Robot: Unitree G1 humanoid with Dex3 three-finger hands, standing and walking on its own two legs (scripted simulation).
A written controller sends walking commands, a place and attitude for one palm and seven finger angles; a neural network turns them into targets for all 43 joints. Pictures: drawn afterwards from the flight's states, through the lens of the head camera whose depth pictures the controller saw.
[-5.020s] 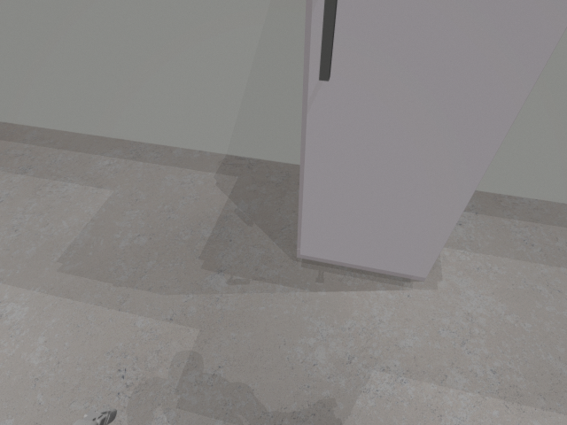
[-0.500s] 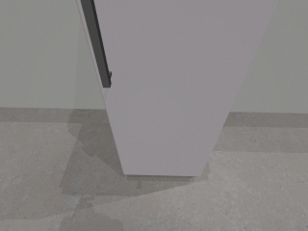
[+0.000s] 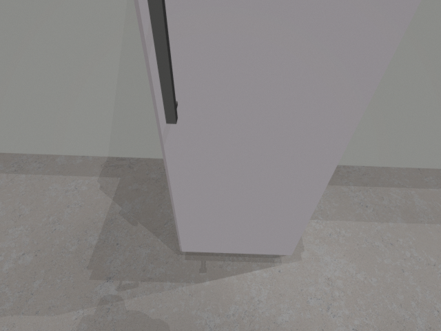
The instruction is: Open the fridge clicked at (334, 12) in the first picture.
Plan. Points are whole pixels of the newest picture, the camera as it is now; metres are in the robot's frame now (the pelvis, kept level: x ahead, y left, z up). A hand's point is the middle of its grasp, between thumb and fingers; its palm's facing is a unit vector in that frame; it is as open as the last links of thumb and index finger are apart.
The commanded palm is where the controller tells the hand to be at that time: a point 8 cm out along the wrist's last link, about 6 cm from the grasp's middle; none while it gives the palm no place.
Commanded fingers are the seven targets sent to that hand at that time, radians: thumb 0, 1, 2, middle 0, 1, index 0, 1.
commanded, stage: look again from close up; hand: left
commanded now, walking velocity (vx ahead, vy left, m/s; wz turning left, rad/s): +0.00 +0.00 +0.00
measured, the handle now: (166, 58) +0.54 +0.15 +0.24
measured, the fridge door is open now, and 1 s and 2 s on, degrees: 0 0 0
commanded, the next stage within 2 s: shuffle to correct the standing spot in 0.44 s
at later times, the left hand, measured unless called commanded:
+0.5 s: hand out of the picture +0.01 +0.19 -0.17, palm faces +0.00 -0.98 -0.20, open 7.4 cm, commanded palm none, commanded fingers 0.00 0.90 0.90 -0.20 -0.30 -0.20 -0.30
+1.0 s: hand out of the picture -0.02 +0.15 -0.19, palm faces +0.08 -0.99 -0.12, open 7.4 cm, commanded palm none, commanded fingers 0.00 0.90 0.90 -0.20 -0.30 -0.20 -0.30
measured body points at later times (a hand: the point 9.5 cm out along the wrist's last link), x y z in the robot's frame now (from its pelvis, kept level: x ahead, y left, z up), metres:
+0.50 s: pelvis +0.00 +0.01 +0.00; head +0.01 +0.01 +0.45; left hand +0.01 +0.24 -0.16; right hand +0.03 -0.23 -0.15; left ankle +0.01 +0.10 -0.74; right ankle -0.03 -0.12 -0.74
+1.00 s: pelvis +0.07 +0.00 -0.01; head +0.08 +0.03 +0.43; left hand -0.02 +0.21 -0.18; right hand +0.07 -0.22 -0.16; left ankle +0.04 +0.08 -0.74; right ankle -0.02 -0.12 -0.73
